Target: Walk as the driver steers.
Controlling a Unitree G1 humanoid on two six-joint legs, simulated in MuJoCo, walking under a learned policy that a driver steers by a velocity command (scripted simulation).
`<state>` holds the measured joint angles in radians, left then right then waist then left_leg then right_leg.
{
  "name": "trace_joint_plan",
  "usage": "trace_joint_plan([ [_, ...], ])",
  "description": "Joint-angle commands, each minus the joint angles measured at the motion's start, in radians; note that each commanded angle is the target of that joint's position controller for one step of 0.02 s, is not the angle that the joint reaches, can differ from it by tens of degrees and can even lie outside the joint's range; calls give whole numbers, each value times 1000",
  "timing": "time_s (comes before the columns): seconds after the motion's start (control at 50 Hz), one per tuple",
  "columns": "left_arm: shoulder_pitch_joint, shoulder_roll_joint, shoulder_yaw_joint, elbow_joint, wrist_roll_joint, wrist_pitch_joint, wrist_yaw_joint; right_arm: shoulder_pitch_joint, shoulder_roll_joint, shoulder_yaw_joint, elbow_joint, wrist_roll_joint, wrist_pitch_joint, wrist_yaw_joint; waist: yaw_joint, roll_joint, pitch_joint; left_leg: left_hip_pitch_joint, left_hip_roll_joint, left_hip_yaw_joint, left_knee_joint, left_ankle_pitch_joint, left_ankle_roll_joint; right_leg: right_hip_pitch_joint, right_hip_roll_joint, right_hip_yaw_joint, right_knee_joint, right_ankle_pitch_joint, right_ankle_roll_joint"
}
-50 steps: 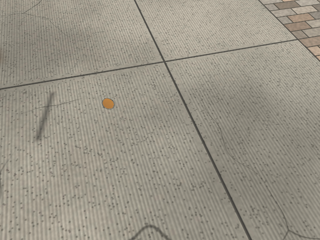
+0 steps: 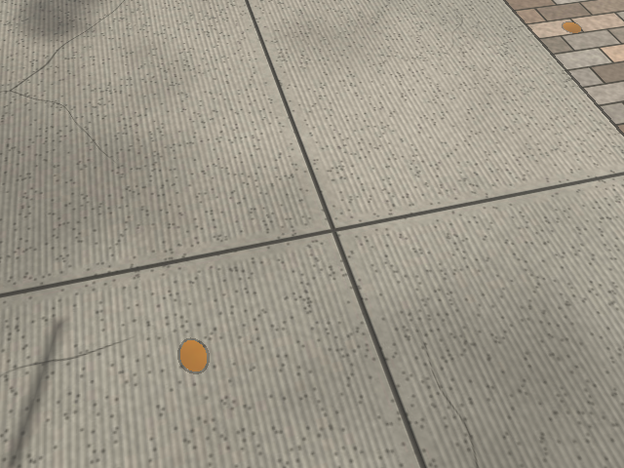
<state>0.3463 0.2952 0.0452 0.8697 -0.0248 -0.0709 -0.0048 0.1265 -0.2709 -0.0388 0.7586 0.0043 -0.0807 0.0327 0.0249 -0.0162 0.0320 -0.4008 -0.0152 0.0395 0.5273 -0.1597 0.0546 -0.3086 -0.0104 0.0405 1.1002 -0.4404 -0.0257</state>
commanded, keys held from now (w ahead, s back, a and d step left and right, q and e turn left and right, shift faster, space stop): w+e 0.72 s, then w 0.28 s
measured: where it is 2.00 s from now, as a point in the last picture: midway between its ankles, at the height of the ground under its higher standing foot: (456, 259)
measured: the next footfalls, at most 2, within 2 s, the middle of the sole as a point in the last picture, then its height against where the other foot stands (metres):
right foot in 0.44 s outside the picture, level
left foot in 0.92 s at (354, 354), level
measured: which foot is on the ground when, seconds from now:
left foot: down 0.00-0.46, up 0.48-0.90, down 0.92-1.00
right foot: up 0.00-0.42, down 0.44-0.94, up 0.96-1.00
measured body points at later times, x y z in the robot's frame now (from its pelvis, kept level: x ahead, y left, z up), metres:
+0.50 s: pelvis +0.27 -0.06 -0.01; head +0.31 -0.08 +0.43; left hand +0.51 +0.15 -0.10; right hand +0.25 -0.35 -0.15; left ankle +0.11 +0.10 -0.66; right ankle +0.35 -0.16 -0.73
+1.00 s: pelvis +0.57 -0.10 -0.01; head +0.59 -0.11 +0.44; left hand +0.73 +0.13 -0.13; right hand +0.63 -0.42 -0.09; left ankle +0.69 -0.05 -0.73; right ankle +0.37 -0.16 -0.67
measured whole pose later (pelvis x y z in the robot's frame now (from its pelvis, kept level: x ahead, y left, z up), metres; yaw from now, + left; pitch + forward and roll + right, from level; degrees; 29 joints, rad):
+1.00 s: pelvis +0.57 -0.10 -0.01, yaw -26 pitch +2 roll +1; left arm 0.36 0.29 0.06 0.79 -0.02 -0.04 0.01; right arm 0.10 -0.28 -0.05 0.75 0.00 -0.12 0.03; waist 0.04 -0.02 0.01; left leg -0.44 -0.04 0.01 0.55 -0.15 0.04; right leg -0.22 0.08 0.16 0.98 -0.49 -0.04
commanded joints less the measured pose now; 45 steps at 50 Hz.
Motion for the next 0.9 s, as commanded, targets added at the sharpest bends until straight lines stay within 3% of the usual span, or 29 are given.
trace_joint_plan([
  [0.02, -56, 115, 33, -89, 1, -19, 4, 91, -100, -28, -17, -14, -8, -5, -48, 100, -60, 320, 266, -340, -315, -22, 159, -358, -120, 39, 54, 121, -5],
  [0.06, -10, 70, 27, -67, 0, 9, 7, 75, -99, -31, -5, -17, -24, -3, -18, 120, -53, 230, 250, -250, -372, 54, 162, -282, -129, 42, 27, 174, 9],
  [0.1, -37, 59, 28, -76, 0, 24, 12, 85, -118, -39, 17, -22, -35, -9, -14, 100, -24, 211, 251, -173, -406, 116, 167, -321, -126, 65, -20, 244, 23],
  [0.16, -104, 55, 30, -97, 5, 20, 9, 105, -132, -43, 42, -23, -35, -22, -29, 78, -4, 255, 239, -70, -420, 195, 146, -377, -111, 82, -172, 412, 32],
  [0.22, -194, 33, 22, -122, 8, 12, -9, 113, -146, -44, 56, -17, -31, -33, -61, 70, 19, 269, 221, 24, -436, 210, 117, -336, -95, 21, -348, 547, 26],
  [0.32, -328, 20, 11, -195, 7, 13, -38, 193, -172, -55, 104, 0, 1, -41, -110, 47, 65, 461, 284, 76, -386, 283, 105, -403, -81, -28, -482, 491, -8],
  [0.36, -337, 32, 17, -221, 6, 14, -51, 189, -187, -62, 108, 8, 19, -46, -94, 61, 58, 525, 304, 97, -316, 445, 88, -391, -59, -64, -502, 392, -34],
  [0.38, -318, 46, 24, -227, 6, 16, -56, 175, -200, -66, 103, 10, 28, -51, -74, 78, 33, 540, 304, 114, -255, 613, 76, -339, -32, -95, -502, 339, -52],
  [0.4, -272, 66, 36, -225, 7, 19, -57, 166, -213, -71, 97, 11, 36, -57, -42, 100, -9, 547, 300, 128, -164, 788, 64, -260, 4, -128, -494, 285, -72],
  [0.42, -162, 100, 57, -203, 6, 22, -56, 152, -219, -73, 91, 10, 47, -63, 21, 103, -73, 521, 280, 149, -5, 895, 45, -114, 47, -151, -510, 270, -99],
  [0.44, 3, 159, 90, -161, 3, 24, -43, 144, -208, -66, 81, 10, 49, -69, 106, 68, -159, 394, 236, 170, 224, 818, 9, 145, 69, -119, -572, 324, -140],
  [0.46, 120, 276, 125, -142, 2, 34, -20, 203, -128, -38, 39, -17, 31, -63, 104, -127, -277, 13, 137, 177, 595, 344, -49, 528, -161, 270, -576, 290, -267],
  [0.48, 84, 281, 113, -168, -6, 24, -22, 216, -58, -8, 14, -21, -10, -45, 47, -216, -391, -285, -54, -19, 842, -419, -79, 719, -332, 773, -755, 160, -414],
  [0.5, 84, 198, 88, -171, 4, 16, -24, 105, -142, -30, -6, 18, -46, -26, 103, -120, -341, -395, 14, -145, 879, -380, -51, 696, -309, 696, -798, 141, -360],
  [0.52, 41, 162, 77, -173, 9, 8, -22, 46, -150, -29, -29, 38, -64, -19, 87, -73, -221, -415, 58, -129, 822, -293, -29, 569, -272, 547, -800, 201, -318],
  [0.54, -26, 140, 70, -183, 8, 6, -22, 37, -141, -30, -25, 19, -70, -25, 38, 10, -139, -369, 98, -123, 718, -226, -29, 415, -227, 441, -812, 296, -286],
  [0.56, -81, 107, 59, -199, 13, 5, -19, 42, -154, -41, -17, -2, -63, -31, 3, 6, -99, -299, 125, -121, 639, -185, -39, 303, -194, 368, -833, 387, -270],
  [0.58, -109, 99, 54, -215, 22, 6, -16, 58, -152, -44, -16, -9, -49, -30, -25, -17, -84, -241, 133, -124, 608, -161, -51, 226, -173, 344, -857, 434, -270],
  [0.64, -105, 132, 63, -218, 16, 2, 0, 59, -117, -40, -27, -20, -21, -34, -44, -21, -58, -205, 121, -95, 476, -89, -105, 107, -140, 265, -891, 537, -278],
  [0.68, -78, 153, 70, -209, 12, 4, 12, -21, -97, -32, -55, -21, -17, -36, -19, -26, -32, -203, 101, -86, 319, 39, -128, 68, -107, 220, -893, 524, -252],
  [0.74, -39, 153, 70, -193, 7, 13, 21, -119, -71, -20, -81, -12, -24, -26, 25, -57, -26, -123, 55, -76, 96, 233, -131, 40, -67, 184, -877, 419, -203],
  [0.82, 30, 132, 63, -150, 3, 14, 21, -175, -98, -24, -102, 0, -39, -7, 57, -70, -17, -108, 51, -98, -6, 272, -97, 144, -127, 246, -820, 359, -186],
  [0.88, 32, 140, 66, -135, 11, 23, 23, -138, -129, -35, -101, -2, -50, -1, 27, -98, -11, -84, 47, -90, -38, 141, -46, 238, -176, 300, -745, 449, -167],
  [0.9, 17, 136, 64, -137, 11, 26, 23, -77, -141, -44, -85, -4, -53, -3, -10, -103, -31, -4, 30, -65, -70, 120, -22, 246, -158, 291, -686, 552, -152],
])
